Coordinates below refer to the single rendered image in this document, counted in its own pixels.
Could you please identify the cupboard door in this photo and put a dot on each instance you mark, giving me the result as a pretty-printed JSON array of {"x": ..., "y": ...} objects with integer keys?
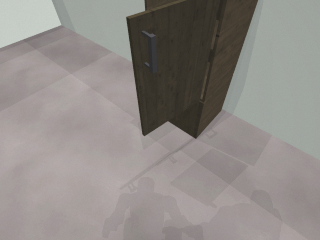
[{"x": 184, "y": 31}]

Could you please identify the handle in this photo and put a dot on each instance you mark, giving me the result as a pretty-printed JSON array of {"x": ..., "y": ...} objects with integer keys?
[{"x": 152, "y": 51}]

